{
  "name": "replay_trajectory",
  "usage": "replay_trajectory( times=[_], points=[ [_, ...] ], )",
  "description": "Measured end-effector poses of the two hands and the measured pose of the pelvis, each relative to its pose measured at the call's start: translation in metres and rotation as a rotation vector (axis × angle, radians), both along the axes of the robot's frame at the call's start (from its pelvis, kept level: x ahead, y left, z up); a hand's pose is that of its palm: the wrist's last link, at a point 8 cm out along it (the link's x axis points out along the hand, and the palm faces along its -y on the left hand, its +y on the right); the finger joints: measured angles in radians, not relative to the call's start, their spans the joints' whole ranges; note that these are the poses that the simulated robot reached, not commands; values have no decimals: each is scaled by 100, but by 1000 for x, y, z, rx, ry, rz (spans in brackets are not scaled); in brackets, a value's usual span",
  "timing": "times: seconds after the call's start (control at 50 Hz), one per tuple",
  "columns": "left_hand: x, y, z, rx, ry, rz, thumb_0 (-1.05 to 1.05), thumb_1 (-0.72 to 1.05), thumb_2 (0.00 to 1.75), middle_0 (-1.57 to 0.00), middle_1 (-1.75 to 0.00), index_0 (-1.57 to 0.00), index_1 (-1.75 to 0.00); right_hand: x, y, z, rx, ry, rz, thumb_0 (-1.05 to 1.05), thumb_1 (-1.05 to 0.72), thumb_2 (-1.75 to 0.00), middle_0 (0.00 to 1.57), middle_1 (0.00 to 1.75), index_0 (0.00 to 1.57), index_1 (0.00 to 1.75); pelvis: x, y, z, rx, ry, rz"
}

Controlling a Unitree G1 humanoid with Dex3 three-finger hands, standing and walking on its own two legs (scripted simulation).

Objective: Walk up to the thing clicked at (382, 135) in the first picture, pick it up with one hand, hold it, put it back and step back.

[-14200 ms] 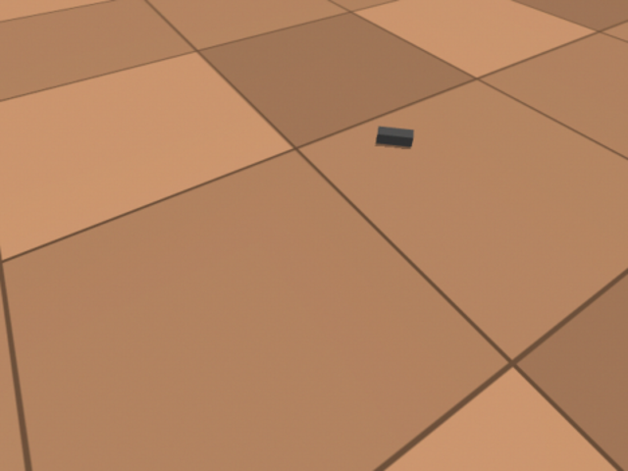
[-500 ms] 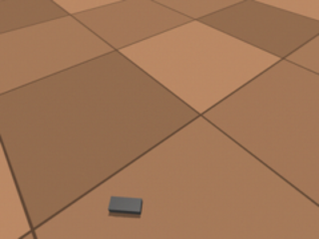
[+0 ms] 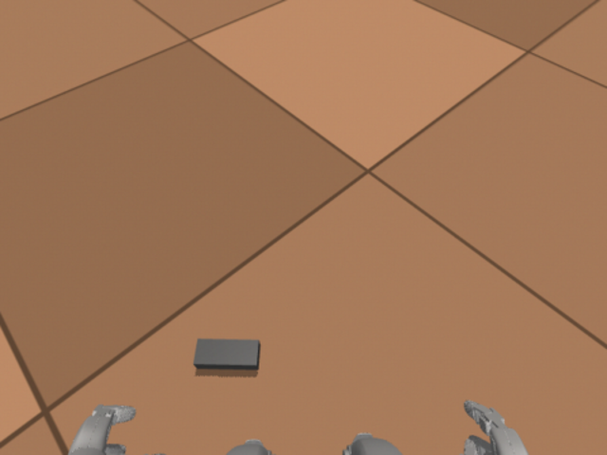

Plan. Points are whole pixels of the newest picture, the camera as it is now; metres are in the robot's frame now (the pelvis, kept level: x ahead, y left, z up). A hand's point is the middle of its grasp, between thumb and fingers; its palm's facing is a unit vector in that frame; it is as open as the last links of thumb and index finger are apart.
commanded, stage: rise first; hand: left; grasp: from above
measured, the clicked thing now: (228, 354) +0.44 +0.23 -0.71
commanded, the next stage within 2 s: none
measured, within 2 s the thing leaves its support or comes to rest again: neither
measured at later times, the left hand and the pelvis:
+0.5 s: hand out of the picture +0.13 +0.26 -0.21, palm faces -0.19 -0.86 -0.47, open 14.3 cm; pelvis +0.00 +0.01 -0.08, yaw +0 degrees
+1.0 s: hand (170, 406) +0.25 +0.29 -0.40, palm faces -0.47 -0.41 -0.78, open 14.1 cm; pelvis -0.07 -0.01 -0.27, yaw +0 degrees
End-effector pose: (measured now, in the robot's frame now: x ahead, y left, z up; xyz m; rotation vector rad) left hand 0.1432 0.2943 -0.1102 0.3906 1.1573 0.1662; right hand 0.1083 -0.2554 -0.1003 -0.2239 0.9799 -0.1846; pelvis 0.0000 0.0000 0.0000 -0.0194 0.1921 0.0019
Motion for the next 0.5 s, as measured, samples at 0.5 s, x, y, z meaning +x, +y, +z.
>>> replay_trajectory(
  times=[0.5],
  points=[
    [-13, 5, -61, 88, -31, -152, -1, -58, 100, -10, -107, -8, -108, 68, 25, -51, -23, -206, 124, 1, -91, -90, 20, 30, 20, 30, -4, 9, -78, -25, 181, 7]
  ],
)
